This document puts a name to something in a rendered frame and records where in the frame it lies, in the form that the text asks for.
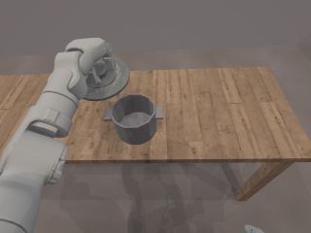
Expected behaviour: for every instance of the left robot hand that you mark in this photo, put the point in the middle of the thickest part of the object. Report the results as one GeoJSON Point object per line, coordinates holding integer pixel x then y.
{"type": "Point", "coordinates": [97, 48]}

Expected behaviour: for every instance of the left robot upper arm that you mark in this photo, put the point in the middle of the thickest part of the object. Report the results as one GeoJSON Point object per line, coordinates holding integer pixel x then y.
{"type": "Point", "coordinates": [35, 161]}

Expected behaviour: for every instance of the knob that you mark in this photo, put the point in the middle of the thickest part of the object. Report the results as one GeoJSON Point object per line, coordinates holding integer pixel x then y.
{"type": "Point", "coordinates": [101, 70]}

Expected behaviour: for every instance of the table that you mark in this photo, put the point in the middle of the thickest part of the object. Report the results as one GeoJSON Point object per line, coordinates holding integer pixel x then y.
{"type": "Point", "coordinates": [210, 115]}

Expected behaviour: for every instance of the pot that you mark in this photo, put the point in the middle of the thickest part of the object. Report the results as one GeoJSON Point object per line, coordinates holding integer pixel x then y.
{"type": "Point", "coordinates": [135, 118]}

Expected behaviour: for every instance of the robot left forearm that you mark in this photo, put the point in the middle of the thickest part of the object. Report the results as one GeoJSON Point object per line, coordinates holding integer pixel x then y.
{"type": "Point", "coordinates": [52, 115]}

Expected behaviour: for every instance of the lid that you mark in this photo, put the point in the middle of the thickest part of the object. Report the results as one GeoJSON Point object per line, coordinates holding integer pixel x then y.
{"type": "Point", "coordinates": [111, 85]}

